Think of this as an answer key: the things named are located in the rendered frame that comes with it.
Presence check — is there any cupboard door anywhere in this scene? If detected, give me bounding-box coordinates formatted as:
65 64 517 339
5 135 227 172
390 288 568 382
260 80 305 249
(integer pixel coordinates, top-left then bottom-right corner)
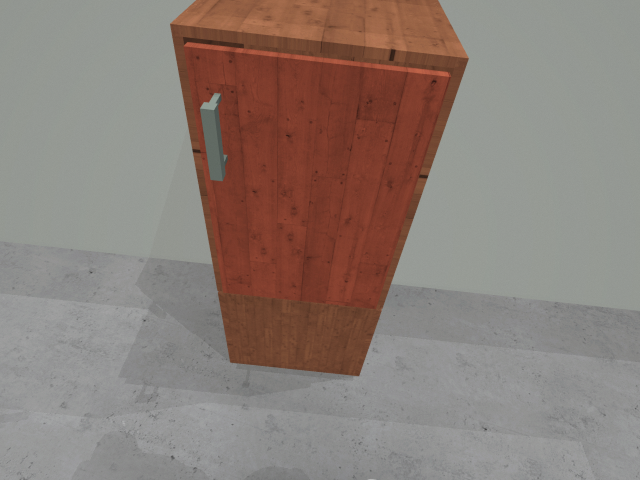
184 42 451 309

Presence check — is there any handle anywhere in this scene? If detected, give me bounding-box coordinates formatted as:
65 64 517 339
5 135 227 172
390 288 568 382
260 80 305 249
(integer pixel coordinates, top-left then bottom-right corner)
200 93 228 181

